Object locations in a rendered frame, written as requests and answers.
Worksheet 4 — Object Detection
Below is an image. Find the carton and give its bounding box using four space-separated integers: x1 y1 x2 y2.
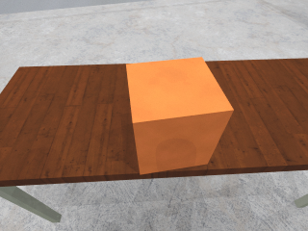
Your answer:
126 57 234 175

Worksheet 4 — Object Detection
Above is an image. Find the table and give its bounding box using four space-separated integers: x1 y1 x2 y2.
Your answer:
0 58 308 223

